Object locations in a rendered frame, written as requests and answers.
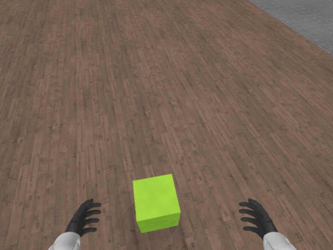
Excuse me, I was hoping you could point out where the right robot hand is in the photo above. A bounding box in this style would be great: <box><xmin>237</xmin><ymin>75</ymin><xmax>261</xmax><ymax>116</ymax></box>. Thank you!
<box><xmin>239</xmin><ymin>198</ymin><xmax>278</xmax><ymax>240</ymax></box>

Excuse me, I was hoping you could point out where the carton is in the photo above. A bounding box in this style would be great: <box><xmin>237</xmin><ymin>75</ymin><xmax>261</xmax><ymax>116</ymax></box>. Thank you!
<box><xmin>133</xmin><ymin>174</ymin><xmax>181</xmax><ymax>233</ymax></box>

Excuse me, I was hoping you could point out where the left robot hand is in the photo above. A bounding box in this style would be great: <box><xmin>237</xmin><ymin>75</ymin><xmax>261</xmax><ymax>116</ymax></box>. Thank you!
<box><xmin>65</xmin><ymin>199</ymin><xmax>101</xmax><ymax>237</ymax></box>

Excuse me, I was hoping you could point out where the left robot forearm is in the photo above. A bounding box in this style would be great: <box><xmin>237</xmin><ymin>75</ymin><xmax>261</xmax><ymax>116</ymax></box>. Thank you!
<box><xmin>48</xmin><ymin>232</ymin><xmax>81</xmax><ymax>250</ymax></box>

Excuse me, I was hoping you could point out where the right robot forearm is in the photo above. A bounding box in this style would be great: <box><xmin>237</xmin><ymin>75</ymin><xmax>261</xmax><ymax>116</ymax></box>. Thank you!
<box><xmin>263</xmin><ymin>232</ymin><xmax>297</xmax><ymax>250</ymax></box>

